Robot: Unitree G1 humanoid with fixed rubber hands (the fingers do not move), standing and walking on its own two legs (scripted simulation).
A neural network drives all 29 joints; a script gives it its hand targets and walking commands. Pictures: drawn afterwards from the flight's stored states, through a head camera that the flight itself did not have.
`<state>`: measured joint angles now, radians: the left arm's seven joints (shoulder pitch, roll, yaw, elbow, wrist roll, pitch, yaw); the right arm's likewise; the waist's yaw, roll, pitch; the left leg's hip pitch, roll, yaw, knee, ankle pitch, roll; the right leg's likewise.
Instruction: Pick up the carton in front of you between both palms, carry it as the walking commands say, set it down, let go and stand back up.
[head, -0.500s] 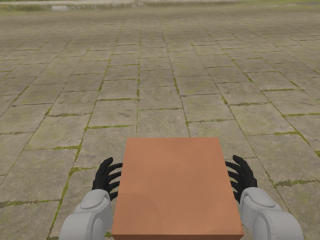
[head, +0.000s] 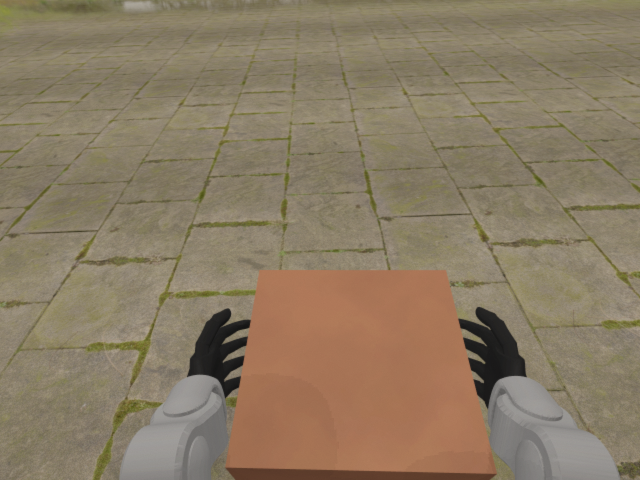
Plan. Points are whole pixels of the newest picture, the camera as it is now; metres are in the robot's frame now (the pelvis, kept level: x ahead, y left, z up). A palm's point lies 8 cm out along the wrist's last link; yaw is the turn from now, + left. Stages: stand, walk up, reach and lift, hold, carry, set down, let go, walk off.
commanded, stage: carry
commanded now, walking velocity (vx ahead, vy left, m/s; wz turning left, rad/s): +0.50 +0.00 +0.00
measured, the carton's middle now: (351, 401) +0.24 +0.00 +0.03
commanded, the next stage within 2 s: none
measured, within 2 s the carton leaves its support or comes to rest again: neither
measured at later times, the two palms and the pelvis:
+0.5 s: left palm (255, 203) +0.56 +0.15 +0.10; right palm (434, 201) +0.55 -0.15 +0.11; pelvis +0.33 +0.01 +0.00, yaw -1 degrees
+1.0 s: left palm (284, 120) +0.89 +0.14 +0.11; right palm (413, 119) +0.89 -0.16 +0.10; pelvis +0.66 -0.01 +0.00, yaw +0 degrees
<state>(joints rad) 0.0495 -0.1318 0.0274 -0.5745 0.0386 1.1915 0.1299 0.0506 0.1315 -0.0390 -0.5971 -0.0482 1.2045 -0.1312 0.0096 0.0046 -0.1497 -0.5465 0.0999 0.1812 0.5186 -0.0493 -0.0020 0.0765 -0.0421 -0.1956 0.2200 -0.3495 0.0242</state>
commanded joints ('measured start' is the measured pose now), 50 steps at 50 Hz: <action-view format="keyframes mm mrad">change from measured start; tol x32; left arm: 1 -356 -614 -570 -57 -242 21 -75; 50 -308 -620 -569 -78 -236 6 -89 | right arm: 1 -353 624 588 -22 253 14 75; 50 -339 648 623 -65 252 4 79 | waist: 1 -10 -148 5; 5 -34 311 -197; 26 -5 152 1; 30 14 -320 -185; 50 5 -166 81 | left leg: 1 186 -59 83 -57 -39 25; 5 782 337 -701 -325 -112 219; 24 610 158 -35 -358 177 94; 27 521 89 72 4 412 36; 31 -84 -37 -168 798 -397 8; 50 -12 -24 31 -22 41 18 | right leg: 1 -70 -196 3 117 588 -91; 6 -731 -22 179 1085 -106 -25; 23 -660 -45 -3 295 324 -27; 27 -236 55 -95 232 216 -56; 30 145 -388 716 -40 172 -243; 50 8 -213 33 -54 586 -117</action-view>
